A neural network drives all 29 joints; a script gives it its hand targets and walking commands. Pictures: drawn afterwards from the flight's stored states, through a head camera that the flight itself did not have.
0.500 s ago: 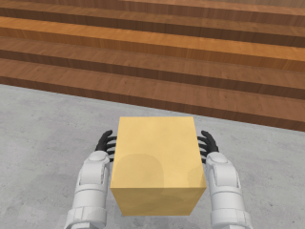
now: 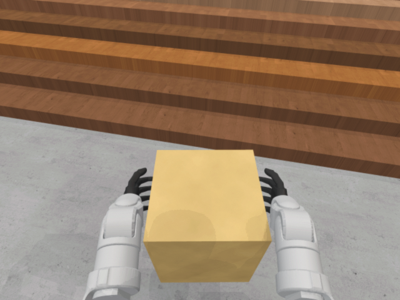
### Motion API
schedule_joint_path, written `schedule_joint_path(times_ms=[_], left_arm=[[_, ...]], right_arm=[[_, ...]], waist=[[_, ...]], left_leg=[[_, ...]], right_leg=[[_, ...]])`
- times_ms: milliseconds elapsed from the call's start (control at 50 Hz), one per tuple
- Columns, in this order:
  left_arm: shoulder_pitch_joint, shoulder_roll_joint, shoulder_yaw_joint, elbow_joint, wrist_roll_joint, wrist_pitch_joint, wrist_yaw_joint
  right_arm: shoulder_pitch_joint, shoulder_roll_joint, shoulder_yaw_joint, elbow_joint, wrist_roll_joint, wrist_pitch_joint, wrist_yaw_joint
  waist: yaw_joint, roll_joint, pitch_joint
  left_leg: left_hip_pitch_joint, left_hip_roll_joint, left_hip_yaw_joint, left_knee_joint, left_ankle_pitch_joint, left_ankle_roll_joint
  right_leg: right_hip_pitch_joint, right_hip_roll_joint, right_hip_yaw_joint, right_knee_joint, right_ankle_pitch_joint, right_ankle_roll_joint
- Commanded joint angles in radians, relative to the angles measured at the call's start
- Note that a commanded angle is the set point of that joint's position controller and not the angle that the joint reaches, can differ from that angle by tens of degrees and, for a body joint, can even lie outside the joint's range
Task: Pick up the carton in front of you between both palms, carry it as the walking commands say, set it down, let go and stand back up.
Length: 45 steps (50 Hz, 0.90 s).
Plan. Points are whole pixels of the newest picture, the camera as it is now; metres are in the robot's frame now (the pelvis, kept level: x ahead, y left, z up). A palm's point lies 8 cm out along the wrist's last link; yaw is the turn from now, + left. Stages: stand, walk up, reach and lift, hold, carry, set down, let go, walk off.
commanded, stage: hold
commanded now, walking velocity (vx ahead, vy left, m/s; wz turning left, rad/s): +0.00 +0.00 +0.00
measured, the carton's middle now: (204, 219) +0.29 +0.00 -0.02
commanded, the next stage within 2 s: carry in 0.78 s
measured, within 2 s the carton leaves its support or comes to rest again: neither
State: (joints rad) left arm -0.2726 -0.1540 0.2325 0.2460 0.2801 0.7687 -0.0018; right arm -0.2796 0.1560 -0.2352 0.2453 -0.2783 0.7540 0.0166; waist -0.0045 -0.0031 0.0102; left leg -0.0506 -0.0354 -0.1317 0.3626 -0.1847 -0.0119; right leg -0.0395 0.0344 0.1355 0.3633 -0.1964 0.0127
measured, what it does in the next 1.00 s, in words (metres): stands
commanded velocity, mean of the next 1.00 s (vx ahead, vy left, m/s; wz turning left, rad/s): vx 0.13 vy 0.00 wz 0.00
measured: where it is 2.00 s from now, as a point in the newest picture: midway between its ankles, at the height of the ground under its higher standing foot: (207, 249)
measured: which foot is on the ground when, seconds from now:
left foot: down 0.00-1.00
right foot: down 0.00-1.00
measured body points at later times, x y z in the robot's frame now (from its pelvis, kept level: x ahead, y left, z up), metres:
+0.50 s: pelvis +0.00 +0.00 +0.00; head -0.04 +0.00 +0.45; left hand +0.30 +0.15 +0.04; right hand +0.30 -0.15 +0.05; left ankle +0.02 +0.13 -0.75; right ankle +0.01 -0.13 -0.75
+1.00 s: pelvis +0.04 -0.01 -0.01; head -0.01 -0.02 +0.44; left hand +0.33 +0.14 +0.06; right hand +0.33 -0.17 +0.06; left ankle +0.02 +0.13 -0.75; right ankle +0.01 -0.14 -0.74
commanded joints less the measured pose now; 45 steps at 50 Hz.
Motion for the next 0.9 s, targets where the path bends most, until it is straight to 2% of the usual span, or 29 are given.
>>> schedule_joint_path(times_ms=[0, 200, 520, 740, 760, 800, 820, 880], left_arm=[[-0.547, -0.912, -0.55, -0.042, -0.267, -0.042, -0.244], [-0.553, -0.918, -0.538, -0.019, -0.261, -0.043, -0.243], [-0.485, -0.908, -0.552, -0.066, -0.27, -0.037, -0.237], [-0.47, -0.898, -0.555, -0.083, -0.272, -0.034, -0.236], [-0.499, -0.915, -0.576, -0.096, -0.286, -0.032, -0.235], [-0.492, -0.902, -0.592, -0.125, -0.301, -0.028, -0.231], [-0.511, -0.909, -0.616, -0.151, -0.314, -0.023, -0.228], [-0.514, -0.914, -0.692, -0.248, -0.361, 0.009, -0.207]], right_arm=[[-0.5, 0.925, 0.535, -0.005, 0.251, -0.026, 0.232], [-0.513, 0.919, 0.523, 0.016, 0.242, -0.029, 0.236], [-0.447, 0.91, 0.54, -0.032, 0.254, -0.023, 0.23], [-0.431, 0.91, 0.547, -0.047, 0.257, -0.02, 0.225], [-0.455, 0.922, 0.571, -0.056, 0.272, -0.017, 0.224], [-0.439, 0.915, 0.581, -0.088, 0.279, -0.014, 0.214], [-0.447, 0.917, 0.597, -0.113, 0.29, -0.009, 0.208], [-0.449, 0.914, 0.669, -0.215, 0.333, 0.024, 0.182]], waist=[[-0.001, 0.004, -0.194], [0.0, 0.004, -0.201], [0.001, 0.003, -0.218], [0.002, 0.001, -0.216], [0.002, 0.011, -0.209], [0.006, 0.019, -0.207], [0.002, 0.021, -0.182], [0.0, 0.079, -0.259]], left_leg=[[0.034, -0.059, 0.073, -0.053, 0.065, -0.002], [0.044, -0.058, 0.073, -0.056, 0.073, -0.006], [0.07, -0.063, 0.068, -0.057, 0.172, -0.009], [0.067, -0.065, 0.067, -0.058, 0.178, -0.008], [-0.052, 0.118, 0.049, 0.031, 0.021, 0.019], [-0.154, 0.105, -0.007, -0.028, -0.438, 0.036], [-0.191, 0.109, -0.018, -0.034, -0.539, 0.043], [-0.158, 0.169, -0.054, -0.044, -0.419, 0.072]], right_leg=[[-0.006, 0.058, -0.072, -0.059, 0.078, 0.005], [-0.008, 0.06, -0.074, -0.057, 0.077, 0.004], [0.02, 0.063, -0.067, -0.06, 0.174, 0.008], [0.022, 0.062, -0.063, -0.06, 0.185, 0.01], [-0.108, -0.112, -0.036, 0.028, 0.024, -0.011], [-0.2, -0.087, -0.002, -0.002, -0.414, -0.033], [-0.247, -0.081, -0.005, 0.01, -0.496, -0.035], [-0.274, -0.059, -0.112, 0.151, -0.269, -0.024]])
